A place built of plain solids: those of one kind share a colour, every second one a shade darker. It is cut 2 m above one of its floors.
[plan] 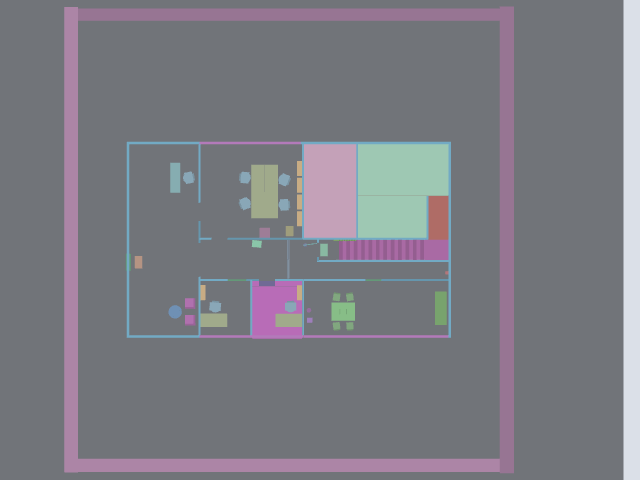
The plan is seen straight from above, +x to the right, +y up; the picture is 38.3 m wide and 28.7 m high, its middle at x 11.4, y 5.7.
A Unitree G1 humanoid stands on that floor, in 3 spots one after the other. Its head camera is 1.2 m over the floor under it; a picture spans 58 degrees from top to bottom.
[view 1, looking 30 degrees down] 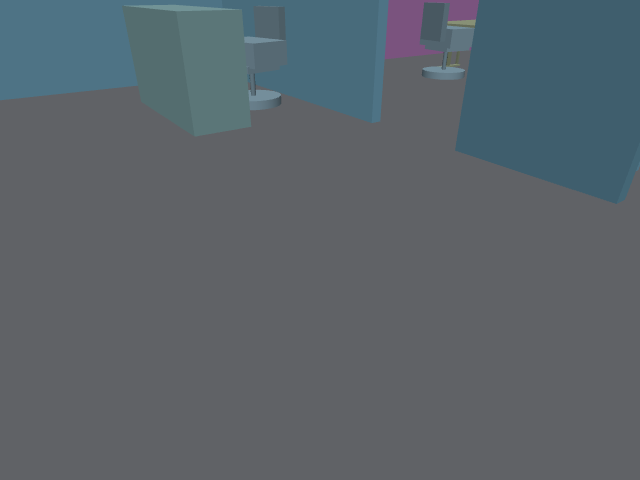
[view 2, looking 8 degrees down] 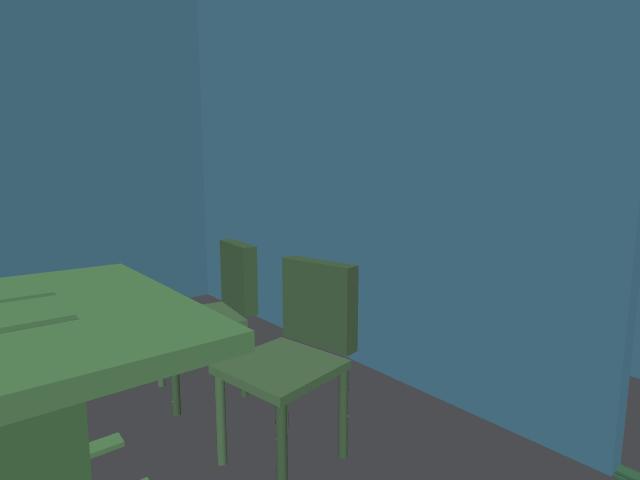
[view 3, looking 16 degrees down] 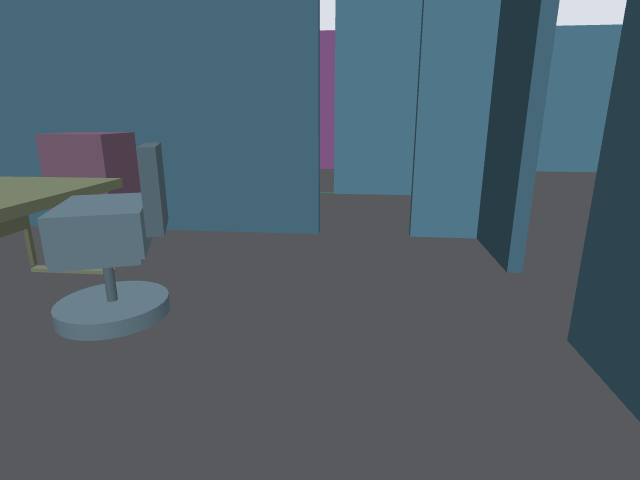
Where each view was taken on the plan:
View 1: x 1.10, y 4.54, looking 55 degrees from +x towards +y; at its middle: ground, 2.40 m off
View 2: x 14.60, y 1.30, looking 140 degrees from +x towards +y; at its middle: wall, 3.06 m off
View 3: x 5.39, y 10.22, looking -84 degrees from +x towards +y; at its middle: ground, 4.35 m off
